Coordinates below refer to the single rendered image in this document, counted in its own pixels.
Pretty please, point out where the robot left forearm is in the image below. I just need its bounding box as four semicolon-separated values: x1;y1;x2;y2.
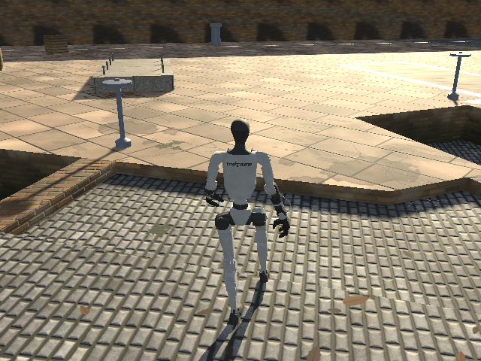
204;180;215;199

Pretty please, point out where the humanoid robot torso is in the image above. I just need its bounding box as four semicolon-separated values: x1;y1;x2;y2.
222;148;257;226

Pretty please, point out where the robot head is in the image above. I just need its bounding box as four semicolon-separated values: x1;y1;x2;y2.
227;119;253;155

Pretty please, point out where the robot right forearm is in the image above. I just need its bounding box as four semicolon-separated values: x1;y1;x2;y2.
269;183;287;220

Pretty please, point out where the right robot upper arm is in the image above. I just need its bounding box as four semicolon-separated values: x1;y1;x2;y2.
256;151;276;195

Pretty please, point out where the right robot hand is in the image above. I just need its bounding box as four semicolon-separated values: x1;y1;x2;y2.
273;217;290;238

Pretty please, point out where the left robot upper arm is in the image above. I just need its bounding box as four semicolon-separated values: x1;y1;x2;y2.
205;151;225;191

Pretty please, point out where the left robot hand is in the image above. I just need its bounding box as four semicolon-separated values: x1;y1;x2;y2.
206;193;224;207

